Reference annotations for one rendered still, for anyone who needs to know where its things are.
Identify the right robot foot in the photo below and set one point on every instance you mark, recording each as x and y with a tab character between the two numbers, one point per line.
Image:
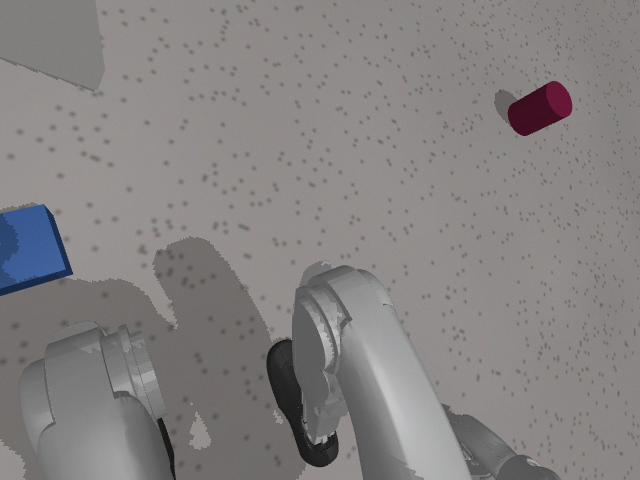
287	393

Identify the left robot foot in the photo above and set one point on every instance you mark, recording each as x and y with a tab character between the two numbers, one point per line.
167	445

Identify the right robot arm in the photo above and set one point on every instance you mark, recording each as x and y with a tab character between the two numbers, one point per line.
522	467

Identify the right robot hand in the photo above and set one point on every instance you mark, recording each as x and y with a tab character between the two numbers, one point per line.
479	444

